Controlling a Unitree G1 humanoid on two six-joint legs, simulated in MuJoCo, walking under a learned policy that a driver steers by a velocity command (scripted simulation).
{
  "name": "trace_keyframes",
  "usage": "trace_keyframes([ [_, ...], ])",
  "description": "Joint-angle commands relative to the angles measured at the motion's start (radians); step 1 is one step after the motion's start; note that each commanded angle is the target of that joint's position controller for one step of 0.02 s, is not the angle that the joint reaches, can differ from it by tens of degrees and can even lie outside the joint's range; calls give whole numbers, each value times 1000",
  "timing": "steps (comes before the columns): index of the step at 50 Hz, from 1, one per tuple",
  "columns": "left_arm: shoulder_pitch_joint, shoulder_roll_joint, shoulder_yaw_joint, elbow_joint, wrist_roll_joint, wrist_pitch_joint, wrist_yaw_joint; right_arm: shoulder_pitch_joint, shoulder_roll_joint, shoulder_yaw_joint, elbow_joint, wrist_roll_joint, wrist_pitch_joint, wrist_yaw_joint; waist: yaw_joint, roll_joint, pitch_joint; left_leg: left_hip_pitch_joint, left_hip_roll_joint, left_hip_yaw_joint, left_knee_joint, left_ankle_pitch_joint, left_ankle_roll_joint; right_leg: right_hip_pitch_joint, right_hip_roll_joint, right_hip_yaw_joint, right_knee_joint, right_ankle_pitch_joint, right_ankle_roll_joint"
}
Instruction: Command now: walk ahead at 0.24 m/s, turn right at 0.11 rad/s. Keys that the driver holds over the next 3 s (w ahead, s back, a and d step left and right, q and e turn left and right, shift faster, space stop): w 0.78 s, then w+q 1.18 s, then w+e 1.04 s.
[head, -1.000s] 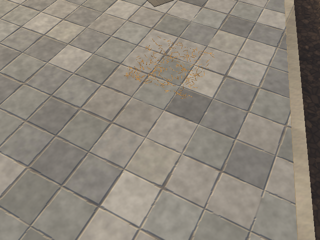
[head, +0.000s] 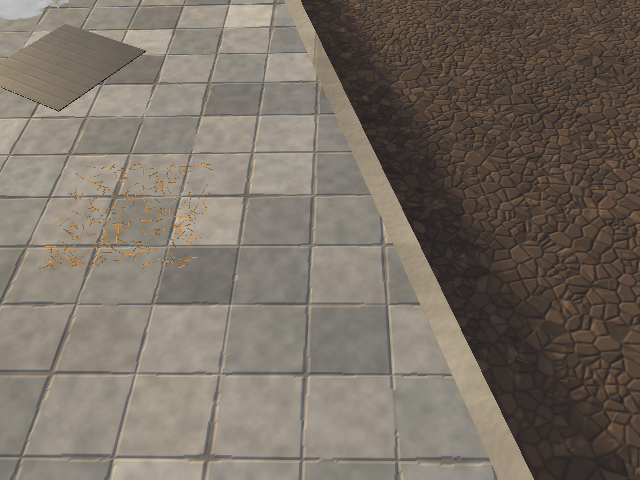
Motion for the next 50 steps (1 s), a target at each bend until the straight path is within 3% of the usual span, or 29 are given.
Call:
trace_keyframes([
  [1,46,171,42,-17,-4,-28,13,-97,-144,-43,-93,1,-29,20,39,-196,135,-325,28,-48,147,40,0,80,-290,383,-365,-355,-157],
  [3,58,152,37,-2,-11,-55,16,-67,-120,-42,-58,-16,-44,34,31,-164,88,-297,26,-29,169,121,-11,112,-243,286,-347,-172,-150],
  [7,107,162,45,31,-15,-84,9,-143,-80,-30,-68,-7,-51,43,55,-161,82,-271,33,-6,46,191,-34,103,-235,217,-340,-89,-158],
  [11,141,189,55,58,-10,-94,7,-198,-77,-26,-86,-3,-56,40,72,-161,101,-168,31,2,-106,179,-19,48,-264,209,-313,-71,-164],
  [13,129,207,60,64,-12,-97,6,-165,-85,-29,-80,-1,-62,34,48,-144,99,-48,17,18,-161,179,2,-8,-277,207,-284,-45,-155],
  [15,109,204,58,72,-13,-97,6,-23,-98,-38,-30,-4,-76,18,-29,-90,71,185,-24,39,-255,202,19,-99,-240,161,-155,66,-122],
  [16,110,169,46,73,-6,-101,4,118,-137,-54,14,-10,-90,4,-89,-13,-1,368,8,-22,-299,152,39,-163,-176,94,53,166,-97],
  [17,105,78,19,28,-25,-105,-2,257,-255,-77,25,-28,-102,-8,-139,222,-112,554,281,-423,-465,-160,123,-361,-45,-35,422,25,-33],
  [18,93,128,33,18,-10,-103,1,290,-286,-83,53,-8,-98,0,-117,259,-99,510,388,-758,-613,-318,184,-511,38,-4,611,-243,-32],
  [19,96,158,42,30,1,-98,-2,182,-220,-64,35,-1,-93,6,-52,119,-2,412,370,-668,-599,-358,184,-542,-42,57,703,-180,-54],
  [20,84,154,41,43,-1,-100,-16,92,-159,-48,13,2,-96,12,-18,50,47,324,324,-557,-595,-253,170,-523,-84,50,694,-89,-59],
  [21,78,138,39,49,-4,-99,-25,47,-125,-36,8,2,-102,13,7,38,60,276,272,-448,-611,-123,146,-494,-115,32,655,-32,-53],
  [23,89,117,32,73,12,-85,-33,43,-96,-24,23,6,-119,8,20,55,46,252,206,-306,-624,124,130,-452,-135,-4,638,46,-27],
  [25,58,105,28,68,11,-76,-38,89,-99,-24,55,14,-132,7,22,48,43,269,193,-240,-628,298,145,-483,-144,-26,633,93,-6],
  [30,-138,81,15,10,12,-68,-40,177,-78,-14,119,19,-134,5,-7,27,84,314,164,-135,-640,522,165,-595,-152,-75,468,204,38],
  [33,-243,57,1,-21,5,-72,-43,206,-82,-12,147,17,-137,1,-27,35,96,312,153,-92,-633,609,157,-532,-127,-106,294,278,36],
  [36,-300,64,-1,-40,1,-75,-39,231,-93,-12,176,13,-135,-7,-33,36,107,365,183,-88,-621,683,154,-474,-103,-118,177,286,7],
  [39,-251,83,9,-30,-1,-81,-29,205,-109,-14,194,8,-129,-17,8,44,79,437,208,-71,-517,948,133,-363,-58,-127,119,200,-43],
  [40,-175,101,18,-6,0,-86,-21,197,-117,-16,198,4,-125,-19,42,50,34,444,203,-73,-410,1086,119,-261,-28,-127,105,156,-60],
  [41,-26,121,31,42,0,-95,-10,184,-124,-16,200,4,-119,-19,106,36,-48,421,176,-62,-236,1130,104,-89,1,-133,49,155,-81],
  [42,143,164,47,88,18,-107,2,177,-116,-13,189,10,-117,-17,171,7,-148,260,138,-47,-4,924,91,173,-88,-46,29,150,-112],
  [43,254,266,71,92,45,-110,16,235,-22,9,150,30,-117,-10,154,-168,-300,-12,26,5,345,383,64,443,-399,331,8,28,-169],
  [44,218,272,77,94,15,-95,9,309,-36,-3,173,43,-110,-13,111,-265,-374,-208,-95,-72,563,-84,59,490,-514,681,-147,-33,-251],
  [45,104,201,65,78,-7,-90,7,219,-103,-21,169,23,-103,-18,78,-121,-196,-268,-11,-122,587,9,70,333,-461,525,-172,-108,-211],
  [46,25,126,45,68,-11,-99,3,148,-85,-18,156,21,-108,-10,61,-74,-70,-257,27,-115,538,94,71,172,-415,376,-218,-76,-182],
  [47,-4,92,36,75,-6,-109,1,131,-57,-15,159,21,-104,-6,34,-64,-6,-220,57,-111,485,137,68,70,-369,265,-258,4,-140],
  [48,-1,73,30,91,-9,-118,6,131,-51,-17,162,3,-91,1,12,-87,21,-184,76,-113,448,155,61,4,-331,178,-275,82,-112],
  [50,28,70,29,111,-12,-139,9,143,-24,-16,168,-6,-65,16,-11,-95,21,-154,78,-102,436,180,47,-34,-309,84,-297,182,-96],
])
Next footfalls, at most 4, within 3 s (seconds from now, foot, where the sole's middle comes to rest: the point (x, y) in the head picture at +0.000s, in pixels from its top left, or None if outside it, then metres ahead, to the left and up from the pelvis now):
0.32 left None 0.20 0.14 -0.78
0.84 right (365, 476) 0.53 -0.04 -0.78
1.40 left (272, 370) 0.78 0.16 -0.78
1.92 right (277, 253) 1.15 0.16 -0.78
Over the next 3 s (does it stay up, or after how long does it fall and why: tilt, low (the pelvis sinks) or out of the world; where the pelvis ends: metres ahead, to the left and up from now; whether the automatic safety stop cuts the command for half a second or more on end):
stays up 1.41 0.40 -0.01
